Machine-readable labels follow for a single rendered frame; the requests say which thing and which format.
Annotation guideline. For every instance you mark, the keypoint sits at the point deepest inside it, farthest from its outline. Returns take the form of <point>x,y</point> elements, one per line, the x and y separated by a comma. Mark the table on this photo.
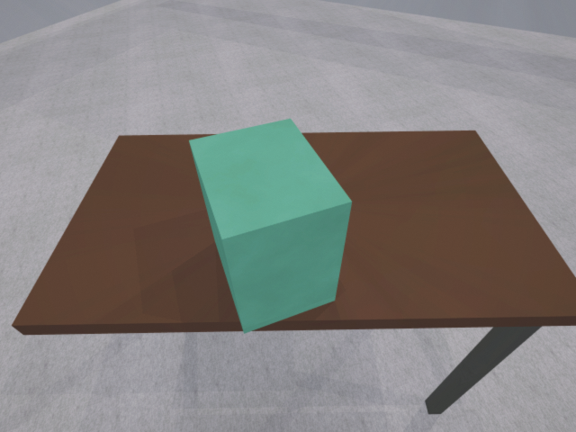
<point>438,237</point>

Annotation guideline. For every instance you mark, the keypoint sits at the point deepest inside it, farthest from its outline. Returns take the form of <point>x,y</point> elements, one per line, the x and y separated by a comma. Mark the carton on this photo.
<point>279,219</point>

